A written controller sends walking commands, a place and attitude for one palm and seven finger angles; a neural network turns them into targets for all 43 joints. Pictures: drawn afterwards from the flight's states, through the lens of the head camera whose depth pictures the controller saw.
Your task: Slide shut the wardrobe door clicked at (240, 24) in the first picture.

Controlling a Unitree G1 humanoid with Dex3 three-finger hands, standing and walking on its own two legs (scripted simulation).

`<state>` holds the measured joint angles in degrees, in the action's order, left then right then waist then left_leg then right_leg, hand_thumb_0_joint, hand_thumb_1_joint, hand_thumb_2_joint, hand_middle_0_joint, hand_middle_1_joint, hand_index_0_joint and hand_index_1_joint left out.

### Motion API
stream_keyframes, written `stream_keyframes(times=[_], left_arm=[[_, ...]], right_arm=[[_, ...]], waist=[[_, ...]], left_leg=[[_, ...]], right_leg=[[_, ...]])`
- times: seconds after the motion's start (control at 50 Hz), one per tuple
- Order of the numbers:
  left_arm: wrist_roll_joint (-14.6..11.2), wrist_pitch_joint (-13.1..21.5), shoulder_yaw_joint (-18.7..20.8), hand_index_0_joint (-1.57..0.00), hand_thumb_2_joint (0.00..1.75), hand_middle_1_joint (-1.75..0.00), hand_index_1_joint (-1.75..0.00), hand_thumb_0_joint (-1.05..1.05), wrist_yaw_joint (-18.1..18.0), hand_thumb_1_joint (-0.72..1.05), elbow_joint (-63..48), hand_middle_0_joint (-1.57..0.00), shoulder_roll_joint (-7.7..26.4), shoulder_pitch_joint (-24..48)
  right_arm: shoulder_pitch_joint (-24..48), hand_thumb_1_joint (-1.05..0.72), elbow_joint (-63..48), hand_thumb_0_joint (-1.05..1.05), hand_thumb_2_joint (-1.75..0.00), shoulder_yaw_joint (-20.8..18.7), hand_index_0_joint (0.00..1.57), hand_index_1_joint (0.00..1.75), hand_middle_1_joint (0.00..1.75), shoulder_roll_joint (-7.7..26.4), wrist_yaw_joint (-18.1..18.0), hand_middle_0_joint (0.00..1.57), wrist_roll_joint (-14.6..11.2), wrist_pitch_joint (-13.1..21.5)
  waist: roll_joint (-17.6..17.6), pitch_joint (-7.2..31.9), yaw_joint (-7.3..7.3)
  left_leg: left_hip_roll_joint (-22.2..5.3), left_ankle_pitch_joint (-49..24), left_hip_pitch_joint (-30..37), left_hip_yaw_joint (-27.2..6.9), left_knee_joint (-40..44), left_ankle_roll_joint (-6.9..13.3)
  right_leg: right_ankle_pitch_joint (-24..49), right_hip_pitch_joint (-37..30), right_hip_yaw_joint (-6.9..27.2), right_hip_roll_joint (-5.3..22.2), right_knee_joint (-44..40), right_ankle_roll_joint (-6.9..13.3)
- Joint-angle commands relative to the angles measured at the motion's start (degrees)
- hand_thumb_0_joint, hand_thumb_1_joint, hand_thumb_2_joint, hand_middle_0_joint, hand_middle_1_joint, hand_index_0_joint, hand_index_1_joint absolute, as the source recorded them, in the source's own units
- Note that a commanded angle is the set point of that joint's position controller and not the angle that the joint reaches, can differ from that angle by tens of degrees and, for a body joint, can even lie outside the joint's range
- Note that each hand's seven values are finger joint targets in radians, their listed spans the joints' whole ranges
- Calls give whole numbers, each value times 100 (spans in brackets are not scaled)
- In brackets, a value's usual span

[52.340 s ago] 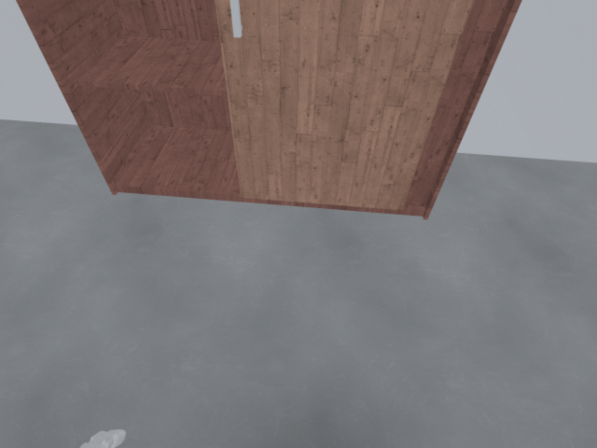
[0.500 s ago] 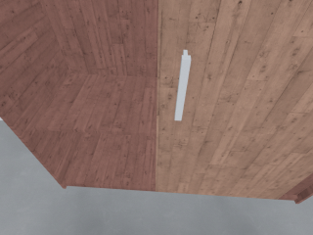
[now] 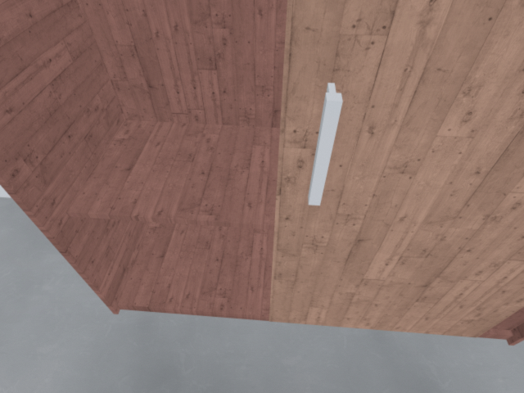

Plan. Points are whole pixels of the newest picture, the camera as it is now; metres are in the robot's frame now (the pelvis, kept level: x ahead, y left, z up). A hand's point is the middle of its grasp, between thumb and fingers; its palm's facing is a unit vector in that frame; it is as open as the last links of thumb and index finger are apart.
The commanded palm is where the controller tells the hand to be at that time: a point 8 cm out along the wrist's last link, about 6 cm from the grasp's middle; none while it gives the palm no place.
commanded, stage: shuffle to correct the standing spot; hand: right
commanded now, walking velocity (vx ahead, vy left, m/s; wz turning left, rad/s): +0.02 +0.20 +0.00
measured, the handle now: (321, 149) +0.47 -0.07 +0.14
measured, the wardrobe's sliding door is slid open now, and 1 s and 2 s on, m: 0.59 0.59 0.59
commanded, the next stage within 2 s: come to a stop and stand still in 0.22 s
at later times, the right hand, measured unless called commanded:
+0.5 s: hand out of the picture +0.04 -0.11 -0.18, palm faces +0.06 +0.98 -0.21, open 7.3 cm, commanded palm none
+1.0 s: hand out of the picture +0.05 -0.12 -0.17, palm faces +0.05 +0.97 -0.24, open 7.4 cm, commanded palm none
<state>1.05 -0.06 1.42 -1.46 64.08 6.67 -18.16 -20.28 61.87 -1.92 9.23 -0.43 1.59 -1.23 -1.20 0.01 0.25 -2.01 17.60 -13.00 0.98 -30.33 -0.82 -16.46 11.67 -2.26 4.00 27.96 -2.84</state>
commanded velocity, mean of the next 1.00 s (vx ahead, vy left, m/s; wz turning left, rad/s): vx -0.01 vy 0.00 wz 0.00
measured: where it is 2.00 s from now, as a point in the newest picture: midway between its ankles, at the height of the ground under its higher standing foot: outside the picture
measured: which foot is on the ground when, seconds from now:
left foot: down 0.00-0.24, up 0.26-0.44, down 0.46-1.00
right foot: down 0.00-0.46, up 0.48-0.56, down 0.58-1.00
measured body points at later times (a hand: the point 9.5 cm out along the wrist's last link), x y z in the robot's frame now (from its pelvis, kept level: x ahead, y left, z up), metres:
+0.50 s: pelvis +0.03 +0.08 -0.01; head +0.05 +0.08 +0.44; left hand +0.06 +0.32 -0.17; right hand +0.04 -0.16 -0.16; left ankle +0.03 +0.20 -0.74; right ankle +0.00 -0.09 -0.73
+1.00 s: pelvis +0.01 +0.07 +0.00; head +0.02 +0.08 +0.45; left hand +0.05 +0.31 -0.16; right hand +0.05 -0.17 -0.15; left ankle +0.03 +0.20 -0.74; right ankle +0.01 -0.05 -0.74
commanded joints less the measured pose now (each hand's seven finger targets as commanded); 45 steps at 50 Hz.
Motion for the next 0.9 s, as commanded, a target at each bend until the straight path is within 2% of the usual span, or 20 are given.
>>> stream_keyframes(times=[0.0, 0.06, 0.08, 0.12, 0.18, 0.2, 0.22, 0.24, 0.3, 0.34, 0.38, 0.4, 0.42, 0.44, 0.48, 0.54, 0.62, 0.82, 0.84, 0.88], left_arm=[[54, 87, 220, -20, 90, -30, -30, 0, -145, 90, -242, -20, 949, -256], [38, 76, 140, -20, 90, -30, -30, 0, -157, 90, -366, -20, 596, -148], [22, 67, 112, -20, 90, -30, -30, 0, -168, 90, -441, -20, 509, 37], [-20, 85, 108, -20, 90, -30, -30, 0, -182, 90, -457, -20, 492, 83], [-14, 115, 84, -20, 90, -30, -30, 0, -198, 90, -213, -20, 519, -446], [67, 153, 154, -20, 90, -30, -30, 0, -241, 90, -105, -20, 923, -738], [98, 99, 246, -20, 90, -30, -30, 0, -262, 90, -128, -20, 1344, -859], [101, 82, 254, -20, 90, -30, -30, 0, -253, 90, -101, -20, 1376, -848], [115, 112, 229, -20, 90, -30, -30, 0, -243, 90, -424, -20, 1246, 134], [134, 78, 253, -20, 90, -30, -30, 0, -223, 90, -554, -20, 1318, 447], [89, 22, 259, -20, 90, -30, -30, 0, -147, 90, -588, -20, 1272, 459], [44, 13, 234, -20, 90, -30, -30, 0, -96, 90, -564, -20, 1038, 258], [-26, 8, 149, -20, 90, -30, -30, 0, -48, 90, -627, -20, 604, 78], [-61, -46, 86, -20, 90, -30, -30, 0, -8, 90, -643, -20, 396, 49], [-61, -61, 81, -20, 90, -30, -30, 0, 4, 90, -566, -20, 434, 159], [-106, 3, 23, -20, 90, -30, -30, 0, -7, 90, -329, -20, 467, -52], [-80, 20, 28, -20, 90, -30, -30, 0, -13, 90, -327, -20, 692, 122], [-47, -19, -16, -20, 90, -30, -30, 0, 17, 90, -402, -20, 719, 30], [48, 121, 23, -20, 90, -30, -30, 0, 20, 90, -1024, -20, 1440, 630], [23, 202, 135, -20, 90, -30, -30, 0, 1, 90, -1069, -20, 850, 112]], right_arm=[[-617, -90, -266, 0, -90, -142, 20, 30, 30, 411, 5, 20, 13, 88], [-846, -90, -229, 0, -90, -238, 20, 30, 30, 726, -32, 20, 19, 92], [-860, -90, -256, 0, -90, -245, 20, 30, 30, 724, -53, 20, 29, 72], [-598, -90, -336, 0, -90, -227, 20, 30, 30, 595, -93, 20, 51, 36], [-262, -90, -441, 0, -90, -182, 20, 30, 30, 506, -101, 20, -14, -22], [-354, -90, -491, 0, -90, -146, 20, 30, 30, 307, -61, 20, -39, -15], [-348, -90, -599, 0, -90, -113, 20, 30, 30, 196, -38, 20, -21, -9], [-55, -90, -655, 0, -90, -159, 20, 30, 30, 370, -63, 20, 48, -70], [-76, -90, -693, 0, -90, -228, 20, 30, 30, 311, 35, 20, -5, -108], [-262, -90, -628, 0, -90, -180, 20, 30, 30, 169, 65, 20, -36, -68], [-691, -90, -404, 0, -90, -157, 20, 30, 30, 130, 33, 20, -11, 42], [-787, -90, -301, 0, -90, -156, 20, 30, 30, 345, -14, 20, 8, 146], [-632, -90, -293, 0, -90, -164, 20, 30, 30, 731, -87, 20, 18, 256], [-357, -90, -385, 0, -90, -125, 20, 30, 30, 883, -106, 20, -4, 278], [68, -90, -384, 0, -90, -98, 20, 30, 30, 871, -128, 20, -4, 334], [249, -90, -342, 0, -90, -57, 20, 30, 30, 765, -198, 20, -42, 331], [244, -90, -367, 0, -90, -87, 20, 30, 30, 766, -209, 20, -77, 249], [401, -90, -356, 0, -90, -56, 20, 30, 30, 710, -178, 20, -56, 190], [555, -90, -599, 0, -90, 127, 20, 30, 30, 1587, -153, 20, -104, 490], [424, -90, -647, 0, -90, -76, 20, 30, 30, 1156, -206, 20, -119, 423]], waist=[[322, -403, -95], [-1169, -193, -180], [-1280, -209, -246], [-987, -174, -139], [-477, -16, 198], [585, 23, 268], [1528, -65, 278], [1546, -407, 347], [1267, -637, -61], [1346, -441, -166], [991, -160, -307], [301, -39, -253], [-858, 59, -92], [-946, 97, -16], [-1295, -131, 8], [-741, -59, 67], [183, -16, -115], [-72, -289, -85], [444, -1026, 59], [239, 697, 92]], left_leg=[[-55, -754, -120, -74, 301, 258], [-728, -1846, 567, -948, 956, 634], [-937, -2491, 592, -1134, 1074, 890], [-995, -3345, 649, -994, 826, 1251], [-523, -2977, 134, -452, 47, 824], [-10, -1918, -742, -44, -782, 423], [243, 962, -1620, 278, -1825, 166], [127, 1561, -1630, -151, -2727, 196], [-120, 1071, -1510, -287, -2667, 135], [-122, 967, -840, 21, -1424, 123], [123, -421, 57, 438, 46, 50], [-56, -1050, 369, 137, 715, 30], [-1003, -1953, 495, -1070, 1042, 270], [-1450, -2194, 165, -1185, 1343, 551], [-1264, -2893, 31, -1173, 1148, 682], [-1106, -3725, 429, -792, 669, 719], [-694, -2653, 355, -473, 531, 380], [-550, -836, 25, -411, 1006, 306], [-280, -2458, -40, -372, 723, 329], [-1015, -1976, 604, -920, 541, 576]], right_leg=[[429, 522, 508, 643, -371, 590], [-278, 1221, -445, -113, 1047, 301], [-1039, 1397, -385, -147, 1537, 313], [-1260, 1424, -258, -42, 1756, 345], [492, 69, -226, 84, -277, 388], [1844, -752, 839, 973, -756, 724], [2648, -932, 1950, 2125, -1072, 1349], [2637, -291, 1955, 2285, -1101, 1589], [2565, 290, 1012, 1809, -974, 1282], [2439, 342, 563, 1477, -700, 1040], [1548, 520, 155, 937, -20, 688], [747, 614, -89, 495, 482, 427], [-698, 1022, -384, -38, 964, 171], [-1261, 728, -200, -152, 1060, 180], [-970, 650, -52, -102, 1150, 194], [4, 284, -24, -87, 72, 214], [1611, -152, 95, 150, -291, 271], [882, -89, 248, 158, -686, 303], [1547, 330, 379, -269, -206, 507], [683, 175, 318, -145, 140, 395]])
